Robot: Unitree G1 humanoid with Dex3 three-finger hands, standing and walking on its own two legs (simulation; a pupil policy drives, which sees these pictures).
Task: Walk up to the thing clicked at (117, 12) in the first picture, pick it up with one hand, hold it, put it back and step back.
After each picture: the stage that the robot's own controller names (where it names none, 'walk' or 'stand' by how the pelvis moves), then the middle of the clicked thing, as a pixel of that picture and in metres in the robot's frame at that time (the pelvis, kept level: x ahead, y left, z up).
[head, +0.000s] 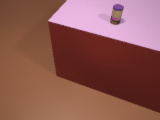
stand; (116, 14) +0.92 -0.24 -0.08
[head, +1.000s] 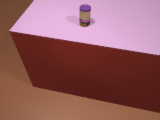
walk; (84, 16) +0.85 +0.01 -0.05
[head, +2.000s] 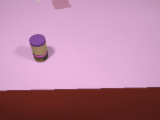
stand; (39, 48) +0.53 +0.20 -0.04
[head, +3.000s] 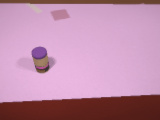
stand; (41, 60) +0.51 +0.18 -0.08
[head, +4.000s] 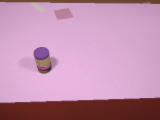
stand; (43, 60) +0.50 +0.17 -0.08
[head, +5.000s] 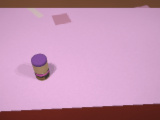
stand; (41, 67) +0.48 +0.18 -0.08
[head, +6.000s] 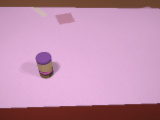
stand; (45, 65) +0.49 +0.16 -0.08
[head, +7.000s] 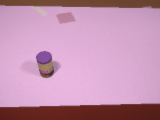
stand; (45, 65) +0.49 +0.16 -0.08
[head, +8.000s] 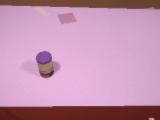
rise first; (45, 65) +0.49 +0.17 -0.08
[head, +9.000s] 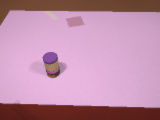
go down; (51, 65) +0.50 +0.17 -0.07
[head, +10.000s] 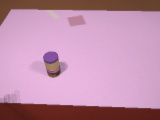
go down; (52, 64) +0.50 +0.16 -0.07
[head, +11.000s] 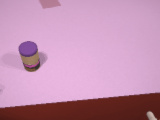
go down; (30, 57) +0.48 +0.17 -0.03
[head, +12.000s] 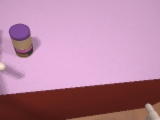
close in; (22, 41) +0.50 +0.17 -0.01
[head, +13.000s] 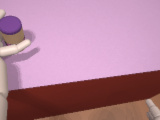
close; (13, 35) +0.50 +0.18 +0.01
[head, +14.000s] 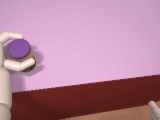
lift; (23, 56) +0.43 +0.16 +0.01
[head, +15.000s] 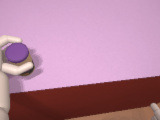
lift; (21, 60) +0.42 +0.17 +0.00
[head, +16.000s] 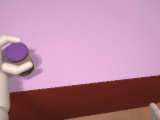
lift; (21, 60) +0.42 +0.17 +0.00
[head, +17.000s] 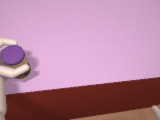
lift; (17, 63) +0.41 +0.18 +0.00
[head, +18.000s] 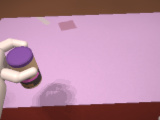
lift; (26, 68) +0.32 +0.16 +0.16
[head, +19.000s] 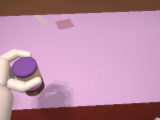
hold; (30, 77) +0.32 +0.16 +0.11
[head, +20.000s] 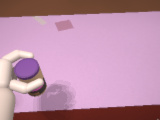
hold; (32, 78) +0.32 +0.15 +0.11
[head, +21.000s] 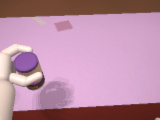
crouch; (30, 72) +0.33 +0.16 +0.12
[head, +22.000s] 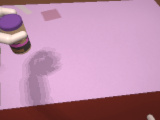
crouch; (16, 35) +0.46 +0.18 +0.14
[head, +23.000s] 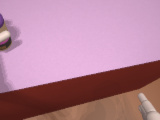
lower; out of the picture +0.50 +0.19 +0.02
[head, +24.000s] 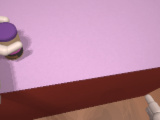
lower; (9, 42) +0.48 +0.17 +0.01
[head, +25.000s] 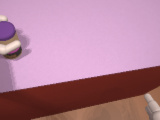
lower; (8, 41) +0.48 +0.17 +0.01
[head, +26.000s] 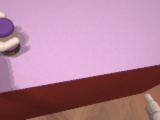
lower; (6, 38) +0.49 +0.17 +0.01
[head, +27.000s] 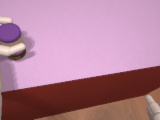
draw back; (13, 43) +0.48 +0.16 +0.01
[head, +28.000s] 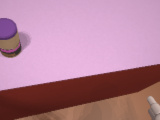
rise; (7, 39) +0.47 +0.16 +0.02
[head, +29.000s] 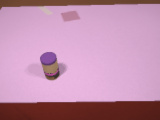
sink last; (50, 66) +0.47 +0.16 -0.03
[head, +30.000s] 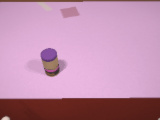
stand; (50, 63) +0.47 +0.15 -0.03
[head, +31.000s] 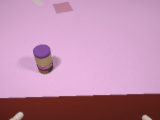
stand; (43, 60) +0.47 +0.16 -0.02
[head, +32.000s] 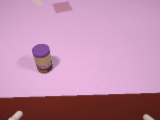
stand; (43, 59) +0.47 +0.16 -0.01
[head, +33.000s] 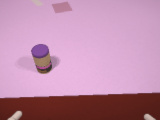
stand; (42, 59) +0.47 +0.17 -0.01
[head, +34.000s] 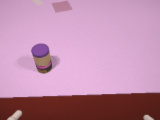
stand; (42, 59) +0.47 +0.17 -0.01
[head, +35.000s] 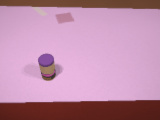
stand; (47, 67) +0.48 +0.15 -0.07
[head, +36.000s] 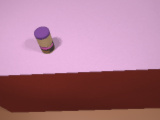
walk; (45, 40) +0.56 +0.19 -0.06
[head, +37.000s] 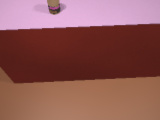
walk; (53, 2) +0.84 +0.17 -0.06
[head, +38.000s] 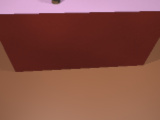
stand; out of the picture +1.10 +0.18 -0.06
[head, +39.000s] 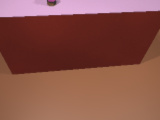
stand; out of the picture +1.08 +0.20 -0.08
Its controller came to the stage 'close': yes
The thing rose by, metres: 0.22
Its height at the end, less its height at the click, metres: +0.00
